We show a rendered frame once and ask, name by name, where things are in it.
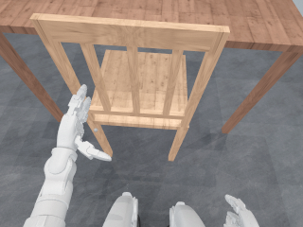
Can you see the table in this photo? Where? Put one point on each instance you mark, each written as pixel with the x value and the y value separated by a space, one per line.
pixel 270 25

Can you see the robot left shin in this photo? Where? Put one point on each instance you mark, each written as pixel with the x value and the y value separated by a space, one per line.
pixel 133 224

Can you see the chair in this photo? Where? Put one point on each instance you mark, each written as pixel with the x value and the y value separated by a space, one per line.
pixel 135 89

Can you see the right robot thigh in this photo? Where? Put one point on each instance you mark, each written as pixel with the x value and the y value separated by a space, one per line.
pixel 184 216

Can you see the robot left hand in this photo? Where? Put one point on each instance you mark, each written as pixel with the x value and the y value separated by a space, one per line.
pixel 71 126

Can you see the robot right hand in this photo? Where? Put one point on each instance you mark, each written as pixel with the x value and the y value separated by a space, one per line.
pixel 245 217

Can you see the left robot forearm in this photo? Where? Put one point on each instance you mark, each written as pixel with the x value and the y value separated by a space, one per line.
pixel 54 198

